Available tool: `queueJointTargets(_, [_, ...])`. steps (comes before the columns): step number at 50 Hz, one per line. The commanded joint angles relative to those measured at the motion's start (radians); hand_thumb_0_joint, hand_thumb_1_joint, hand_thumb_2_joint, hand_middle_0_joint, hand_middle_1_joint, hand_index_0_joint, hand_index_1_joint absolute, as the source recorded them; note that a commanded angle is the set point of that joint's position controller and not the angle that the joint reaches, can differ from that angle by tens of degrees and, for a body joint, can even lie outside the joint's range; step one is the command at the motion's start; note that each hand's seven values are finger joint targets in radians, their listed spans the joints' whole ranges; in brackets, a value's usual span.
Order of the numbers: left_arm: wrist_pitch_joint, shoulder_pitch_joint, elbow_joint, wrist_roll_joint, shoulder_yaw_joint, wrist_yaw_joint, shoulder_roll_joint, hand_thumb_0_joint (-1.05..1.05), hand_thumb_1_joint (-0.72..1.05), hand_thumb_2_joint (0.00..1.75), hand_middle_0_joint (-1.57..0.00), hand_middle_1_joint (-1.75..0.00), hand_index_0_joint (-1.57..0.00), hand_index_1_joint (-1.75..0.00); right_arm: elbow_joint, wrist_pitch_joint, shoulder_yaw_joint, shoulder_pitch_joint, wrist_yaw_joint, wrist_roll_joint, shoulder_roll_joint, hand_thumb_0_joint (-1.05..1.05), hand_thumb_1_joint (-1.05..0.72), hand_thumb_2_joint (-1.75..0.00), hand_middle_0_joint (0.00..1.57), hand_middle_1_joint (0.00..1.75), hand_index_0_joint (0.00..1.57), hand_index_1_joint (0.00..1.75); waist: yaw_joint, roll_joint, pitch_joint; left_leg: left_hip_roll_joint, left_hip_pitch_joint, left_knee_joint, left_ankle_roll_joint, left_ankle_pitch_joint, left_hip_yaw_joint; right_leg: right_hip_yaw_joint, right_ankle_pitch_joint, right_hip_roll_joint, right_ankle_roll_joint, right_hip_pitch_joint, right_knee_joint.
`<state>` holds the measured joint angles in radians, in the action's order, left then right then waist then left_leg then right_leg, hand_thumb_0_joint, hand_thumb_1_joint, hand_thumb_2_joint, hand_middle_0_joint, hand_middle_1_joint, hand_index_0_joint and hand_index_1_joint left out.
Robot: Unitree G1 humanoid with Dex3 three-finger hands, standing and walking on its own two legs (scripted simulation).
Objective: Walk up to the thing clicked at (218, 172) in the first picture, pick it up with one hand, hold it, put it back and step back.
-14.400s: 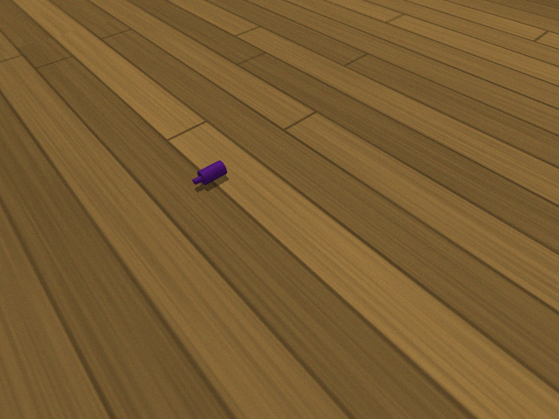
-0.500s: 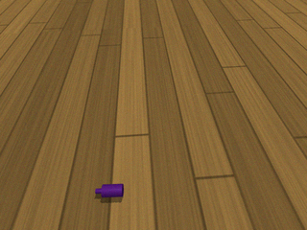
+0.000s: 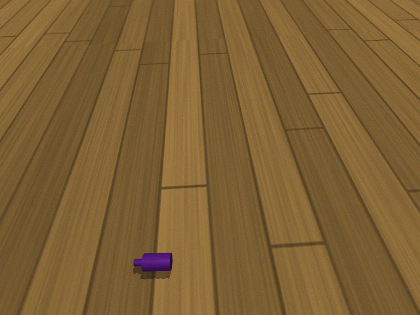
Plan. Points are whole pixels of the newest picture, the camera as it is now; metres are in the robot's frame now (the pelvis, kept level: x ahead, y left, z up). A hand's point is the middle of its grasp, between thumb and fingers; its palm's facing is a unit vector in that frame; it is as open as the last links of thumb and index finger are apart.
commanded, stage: walk up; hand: left
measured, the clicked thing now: (152, 262) +0.47 +0.29 -0.74
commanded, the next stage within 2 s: stand in 1.62 s
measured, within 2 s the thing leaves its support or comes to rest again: neither
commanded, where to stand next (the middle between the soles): +0.09 +0.03 m, yaw +1 degrees
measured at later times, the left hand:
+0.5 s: hand out of the picture +0.10 +0.32 -0.17, palm faces +0.01 -0.93 -0.37, open 7.4 cm
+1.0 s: hand out of the picture +0.15 +0.28 -0.15, palm faces +0.02 -0.95 -0.32, open 7.4 cm
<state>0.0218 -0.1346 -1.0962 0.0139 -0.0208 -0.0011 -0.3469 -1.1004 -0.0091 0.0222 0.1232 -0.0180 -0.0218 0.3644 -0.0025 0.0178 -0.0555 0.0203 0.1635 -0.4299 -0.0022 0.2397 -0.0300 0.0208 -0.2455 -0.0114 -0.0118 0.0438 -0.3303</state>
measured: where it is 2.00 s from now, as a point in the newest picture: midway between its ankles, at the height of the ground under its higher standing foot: outside the picture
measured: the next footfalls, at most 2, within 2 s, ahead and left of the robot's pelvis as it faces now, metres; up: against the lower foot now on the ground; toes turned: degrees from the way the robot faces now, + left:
right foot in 0.46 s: +0.10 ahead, -0.08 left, +0.00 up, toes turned +2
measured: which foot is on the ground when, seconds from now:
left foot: down 0.00-1.00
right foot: down 0.00-0.18, up 0.20-0.44, down 0.46-1.00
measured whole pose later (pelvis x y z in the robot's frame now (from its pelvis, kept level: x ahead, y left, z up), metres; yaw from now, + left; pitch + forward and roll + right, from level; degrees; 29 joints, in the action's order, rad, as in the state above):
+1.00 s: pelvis +0.05 +0.03 +0.01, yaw +1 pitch -3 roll +0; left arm 0.00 -0.07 -1.11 0.00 -0.02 -0.01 -0.34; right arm -1.11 0.01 0.01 0.06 0.00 0.00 0.35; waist 0.00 -0.01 -0.07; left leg 0.01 0.07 -0.29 -0.01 0.17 0.00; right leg -0.01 -0.15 0.01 0.00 0.09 -0.29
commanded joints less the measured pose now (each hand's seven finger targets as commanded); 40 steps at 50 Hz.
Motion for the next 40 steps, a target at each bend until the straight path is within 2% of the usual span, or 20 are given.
queueJointTargets(1, [0.030, -0.021, 0.104, 0.026, -0.098, 0.031, -0.326, 0.00, 0.90, 0.90, -0.20, -0.30, -0.20, -0.30, 0.130, -0.008, 0.060, -0.050, -0.011, -0.018, 0.200, 0.00, -0.90, -0.90, 0.20, 0.30, 0.20, 0.30, -0.047, -0.147, -0.072, 0.025, 0.285, -0.334, 0.022, 0.253, -0.048, -0.333, -0.126, -0.376, 0.256, 0.042, 0.153])
queueJointTargets(2, [0.034, -0.015, 0.122, 0.026, -0.097, 0.032, -0.315, 0.00, 0.90, 0.90, -0.20, -0.30, -0.20, -0.30, 0.141, -0.008, 0.065, -0.034, -0.015, -0.018, 0.200, 0.00, -0.90, -0.90, 0.20, 0.30, 0.20, 0.30, -0.040, -0.125, -0.105, 0.045, 0.291, -0.359, 0.018, 0.247, -0.076, -0.316, -0.067, -0.380, 0.267, 0.073, 0.147])
queueJointTargets(3, [0.037, -0.001, 0.137, 0.026, -0.092, 0.032, -0.301, 0.00, 0.90, 0.90, -0.20, -0.30, -0.20, -0.30, 0.150, -0.003, 0.066, -0.021, -0.018, -0.016, 0.191, 0.00, -0.90, -0.90, 0.20, 0.30, 0.20, 0.30, -0.025, -0.135, -0.107, 0.060, 0.289, -0.314, 0.019, 0.243, -0.076, -0.265, 0.036, -0.355, 0.253, 0.064, 0.123])
queueJointTargets(5, [0.036, 0.038, 0.161, 0.027, -0.089, 0.024, -0.299, 0.00, 0.90, 0.90, -0.20, -0.30, -0.20, -0.30, 0.155, 0.011, 0.067, 0.024, -0.023, -0.012, 0.182, 0.00, -0.90, -0.90, 0.20, 0.30, 0.20, 0.30, 0.008, -0.170, -0.042, 0.066, 0.178, -0.147, 0.020, 0.187, -0.040, -0.160, 0.245, -0.299, 0.200, 0.043, 0.030])
queueJointTargets(7, [0.020, 0.092, 0.190, 0.013, -0.068, 0.014, -0.249, 0.00, 0.90, 0.90, -0.20, -0.30, -0.20, -0.30, 0.107, 0.023, 0.085, 0.145, -0.014, -0.014, 0.188, 0.00, -0.90, -0.90, 0.20, 0.30, 0.20, 0.30, 0.075, -0.077, 0.029, 0.011, -0.076, 0.118, 0.021, -0.118, 0.004, -0.004, 0.292, -0.166, 0.094, 0.134, -0.194])
queueJointTargets(8, [0.011, 0.031, 0.201, -0.004, -0.052, 0.011, -0.183, 0.00, 0.90, 0.90, -0.20, -0.30, -0.20, -0.30, 0.111, 0.033, 0.107, 0.160, -0.003, -0.028, 0.270, 0.00, -0.90, -0.90, 0.20, 0.30, 0.20, 0.30, 0.057, 0.163, 0.073, 0.177, -0.170, 0.191, 0.066, -0.340, -0.236, 0.079, 0.103, -0.035, 0.018, 0.252, -0.434])
queueJointTargets(9, [-0.006, -0.025, 0.177, -0.013, -0.047, 0.016, -0.164, 0.00, 0.90, 0.90, -0.20, -0.30, -0.20, -0.30, 0.144, 0.042, 0.108, 0.119, 0.005, -0.024, 0.317, 0.00, -0.90, -0.90, 0.20, 0.30, 0.20, 0.30, 0.032, 0.191, 0.100, 0.281, -0.150, 0.206, 0.156, -0.208, -0.425, -0.030, -0.313, 0.043, 0.017, 0.304, -0.452])
queueJointTargets(10, [-0.012, -0.016, 0.154, -0.012, -0.057, 0.020, -0.221, 0.00, 0.90, 0.90, -0.20, -0.30, -0.20, -0.30, 0.146, 0.045, 0.108, 0.108, 0.006, -0.008, 0.318, 0.00, -0.90, -0.90, 0.20, 0.30, 0.20, 0.30, 0.029, 0.129, 0.066, 0.293, -0.019, 0.188, 0.214, -0.120, -0.420, -0.111, -0.357, -0.001, 0.031, 0.235, -0.522])
queueJointTargets(13, [-0.016, -0.059, 0.128, -0.022, -0.049, 0.015, -0.210, 0.00, 0.90, 0.90, -0.20, -0.30, -0.20, -0.30, 0.184, 0.051, 0.079, 0.015, 0.023, -0.007, 0.246, 0.00, -0.90, -0.90, 0.20, 0.30, 0.20, 0.30, -0.012, 0.120, 0.042, 0.231, -0.078, 0.132, 0.181, -0.221, -0.241, -0.130, -0.303, -0.028, 0.044, 0.296, -0.495])
queueJointTargets(16, [-0.018, -0.044, 0.111, -0.017, -0.046, 0.015, -0.207, 0.00, 0.90, 0.90, -0.20, -0.30, -0.20, -0.30, 0.176, 0.054, 0.071, 0.034, 0.028, -0.003, 0.235, 0.00, -0.90, -0.90, 0.20, 0.30, 0.20, 0.30, 0.005, 0.121, 0.062, 0.219, -0.094, 0.092, 0.167, -0.450, -0.188, -0.095, -0.234, -0.022, 0.021, 0.240, -0.368])
queueJointTargets(19, [-0.025, -0.052, 0.098, -0.013, -0.046, 0.020, -0.202, 0.00, 0.90, 0.90, -0.20, -0.30, -0.20, -0.30, 0.185, 0.045, 0.068, 0.008, 0.035, 0.012, 0.237, 0.00, -0.90, -0.90, 0.20, 0.30, 0.20, 0.30, -0.002, 0.138, 0.065, 0.210, -0.048, 0.048, 0.157, -0.546, -0.141, -0.032, -0.135, -0.018, 0.025, 0.158, -0.271])
queueJointTargets(20, [-0.025, -0.052, 0.092, -0.010, -0.049, 0.020, -0.204, 0.00, 0.90, 0.90, -0.20, -0.30, -0.20, -0.30, 0.189, 0.042, 0.067, -0.001, 0.036, 0.016, 0.238, 0.00, -0.90, -0.90, 0.20, 0.30, 0.20, 0.30, -0.007, 0.129, 0.067, 0.207, -0.003, 0.030, 0.150, -0.528, -0.140, -0.024, -0.078, -0.018, 0.030, 0.103, -0.224])
queueJointTargets(22, [-0.020, -0.075, 0.078, -0.007, -0.050, 0.019, -0.211, 0.00, 0.90, 0.90, -0.20, -0.30, -0.20, -0.30, 0.194, 0.032, 0.058, -0.037, 0.036, 0.032, 0.219, 0.00, -0.90, -0.90, 0.20, 0.30, 0.20, 0.30, -0.032, 0.059, 0.076, 0.164, 0.035, -0.008, 0.099, -0.402, -0.110, -0.055, 0.146, -0.038, 0.044, 0.022, -0.076])
queueJointTargets(23, [-0.013, -0.054, 0.082, -0.002, -0.054, 0.019, -0.238, 0.00, 0.90, 0.90, -0.20, -0.30, -0.20, -0.30, 0.191, 0.029, 0.051, -0.027, 0.036, 0.040, 0.191, 0.00, -0.90, -0.90, 0.20, 0.30, 0.20, 0.30, -0.018, -0.007, 0.098, 0.116, 0.050, -0.027, 0.060, -0.302, -0.088, -0.131, 0.317, -0.105, 0.068, -0.018, -0.052])
queueJointTargets(24, [-0.004, -0.004, 0.103, -0.005, -0.053, 0.017, -0.261, 0.00, 0.90, 0.90, -0.20, -0.30, -0.20, -0.30, 0.182, 0.026, 0.043, -0.002, 0.035, 0.045, 0.168, 0.00, -0.90, -0.90, 0.20, 0.30, 0.20, 0.30, 0.008, -0.055, 0.098, 0.064, 0.038, -0.013, 0.029, -0.177, -0.065, -0.210, 0.334, -0.174, 0.094, 0.017, -0.018])
queueJointTargets(25, [-0.006, 0.051, 0.114, -0.011, -0.050, 0.011, -0.279, 0.00, 0.90, 0.90, -0.20, -0.30, -0.20, -0.30, 0.159, 0.022, 0.046, 0.015, 0.034, 0.041, 0.168, 0.00, -0.90, -0.90, 0.20, 0.30, 0.20, 0.30, 0.025, -0.090, 0.101, 0.029, -0.067, -0.005, 0.022, -0.027, -0.044, -0.228, 0.288, -0.210, 0.134, 0.129, -0.032])
queueJointTargets(26, [-0.007, 0.084, 0.120, -0.012, -0.041, 0.008, -0.258, 0.00, 0.90, 0.90, -0.20, -0.30, -0.20, -0.30, 0.138, 0.023, 0.046, 0.013, 0.034, 0.026, 0.171, 0.00, -0.90, -0.90, 0.20, 0.30, 0.20, 0.30, 0.030, -0.092, 0.067, 0.057, -0.092, 0.053, 0.023, -0.045, -0.060, -0.207, 0.245, -0.187, 0.105, 0.170, -0.040])
queueJointTargets(28, [-0.009, 0.071, 0.102, -0.018, -0.034, 0.006, -0.225, 0.00, 0.90, 0.90, -0.20, -0.30, -0.20, -0.30, 0.124, 0.036, 0.049, -0.033, 0.031, 0.025, 0.207, 0.00, -0.90, -0.90, 0.20, 0.30, 0.20, 0.30, 0.005, -0.059, 0.070, 0.101, -0.077, 0.086, 0.040, -0.237, -0.085, -0.135, 0.296, -0.120, 0.055, 0.100, -0.050])
queueJointTargets(36, [0.000, 0.069, 0.058, -0.016, -0.034, 0.009, -0.205, 0.00, 0.90, 0.90, -0.20, -0.30, -0.20, -0.30, 0.078, 0.041, 0.032, -0.077, 0.028, 0.029, 0.192, 0.00, -0.90, -0.90, 0.20, 0.30, 0.20, 0.30, -0.005, -0.017, 0.137, 0.108, -0.130, 0.129, 0.027, -0.347, -0.050, -0.116, 0.385, -0.122, 0.043, -0.001, 0.003])
queueJointTargets(40, [0.000, 0.083, 0.044, -0.014, -0.033, 0.009, -0.207, 0.00, 0.90, 0.90, -0.20, -0.30, -0.20, -0.30, 0.068, 0.038, 0.025, -0.105, 0.025, 0.025, 0.182, 0.00, -0.90, -0.90, 0.20, 0.30, 0.20, 0.30, -0.007, -0.016, 0.094, 0.104, -0.106, 0.157, 0.020, -0.263, -0.051, -0.120, 0.322, -0.120, 0.037, 0.023, 0.041])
